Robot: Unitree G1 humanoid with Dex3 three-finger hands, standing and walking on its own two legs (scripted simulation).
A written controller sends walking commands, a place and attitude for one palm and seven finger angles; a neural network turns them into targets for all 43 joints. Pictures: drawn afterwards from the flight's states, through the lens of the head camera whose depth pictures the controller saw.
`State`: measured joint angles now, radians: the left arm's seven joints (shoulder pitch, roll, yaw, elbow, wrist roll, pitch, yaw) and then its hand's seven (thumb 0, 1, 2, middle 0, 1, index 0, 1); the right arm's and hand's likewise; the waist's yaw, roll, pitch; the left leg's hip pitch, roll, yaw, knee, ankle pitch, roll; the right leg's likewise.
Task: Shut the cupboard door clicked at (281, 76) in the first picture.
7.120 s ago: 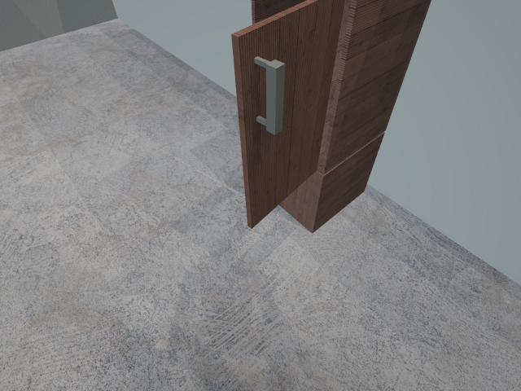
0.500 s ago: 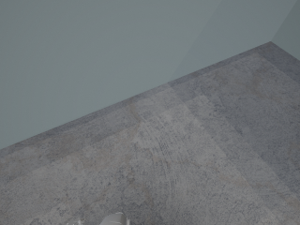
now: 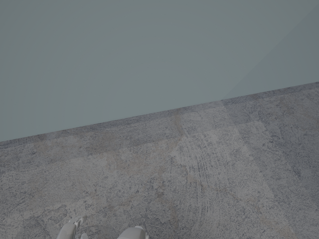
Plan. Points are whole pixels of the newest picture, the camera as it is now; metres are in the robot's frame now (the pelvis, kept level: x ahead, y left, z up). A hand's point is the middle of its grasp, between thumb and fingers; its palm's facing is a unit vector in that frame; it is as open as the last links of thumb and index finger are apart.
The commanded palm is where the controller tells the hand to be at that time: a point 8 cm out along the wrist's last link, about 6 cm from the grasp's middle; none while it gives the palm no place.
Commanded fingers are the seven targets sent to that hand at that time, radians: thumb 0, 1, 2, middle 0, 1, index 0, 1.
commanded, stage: walk to a spot facing it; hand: left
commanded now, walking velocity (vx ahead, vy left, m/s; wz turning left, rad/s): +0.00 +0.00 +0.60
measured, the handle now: out of the picture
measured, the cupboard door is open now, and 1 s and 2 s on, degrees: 97 97 97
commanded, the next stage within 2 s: none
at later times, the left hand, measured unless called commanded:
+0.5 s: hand out of the picture +0.02 +0.26 -0.16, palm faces +0.33 -0.91 -0.25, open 7.4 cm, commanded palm none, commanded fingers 0.00 0.90 0.90 -0.20 -0.30 -0.20 -0.30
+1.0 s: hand out of the picture -0.05 +0.20 -0.17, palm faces +0.62 -0.76 -0.19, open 7.3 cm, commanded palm none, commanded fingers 0.00 0.90 0.90 -0.20 -0.30 -0.20 -0.30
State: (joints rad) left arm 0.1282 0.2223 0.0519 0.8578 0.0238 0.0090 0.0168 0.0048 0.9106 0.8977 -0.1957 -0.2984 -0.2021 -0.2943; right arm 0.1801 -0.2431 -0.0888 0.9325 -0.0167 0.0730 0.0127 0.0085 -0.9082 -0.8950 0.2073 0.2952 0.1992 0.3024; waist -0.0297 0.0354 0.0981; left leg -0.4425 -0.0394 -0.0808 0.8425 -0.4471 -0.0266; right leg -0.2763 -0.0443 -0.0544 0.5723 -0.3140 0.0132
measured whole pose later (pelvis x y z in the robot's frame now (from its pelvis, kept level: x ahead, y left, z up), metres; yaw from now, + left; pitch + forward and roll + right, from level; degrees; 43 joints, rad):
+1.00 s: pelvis +0.04 +0.02 +0.01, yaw +39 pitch +1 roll +1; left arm 0.25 0.21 0.05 0.93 0.03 -0.02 -0.01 0.00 0.91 0.90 -0.20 -0.30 -0.21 -0.30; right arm 0.12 -0.24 -0.08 0.93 -0.02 0.06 0.05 0.01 -0.91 -0.90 0.20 0.29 0.19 0.30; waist 0.01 -0.06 0.11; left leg -0.36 0.04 0.12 0.70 -0.41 -0.05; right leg -0.15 -0.17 -0.24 0.51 -0.35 0.06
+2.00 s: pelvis +0.27 +0.32 -0.01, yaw +64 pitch +0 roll -1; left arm 0.41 0.20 0.05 1.12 0.02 -0.04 -0.01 0.00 0.92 0.90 -0.19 -0.30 -0.20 -0.29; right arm 0.05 -0.21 -0.06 0.94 -0.04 -0.05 0.03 0.01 -0.92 -0.90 0.20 0.29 0.19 0.30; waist 0.04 -0.03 0.07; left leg -0.41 0.03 0.14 0.62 -0.19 0.07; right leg -0.11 -0.16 -0.23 0.73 -0.46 0.06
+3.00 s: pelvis +0.43 +0.72 -0.01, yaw +76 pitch -1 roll -2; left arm 0.36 0.18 0.04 1.10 0.02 -0.05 0.00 0.00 0.92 0.90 -0.20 -0.30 -0.20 -0.29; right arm 0.08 -0.23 -0.06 0.97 -0.03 -0.02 0.03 0.01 -0.92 -0.90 0.20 0.29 0.19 0.30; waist 0.02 -0.03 0.07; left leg -0.43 0.04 0.14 0.61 -0.15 0.06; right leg -0.06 -0.12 -0.28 0.63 -0.45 0.06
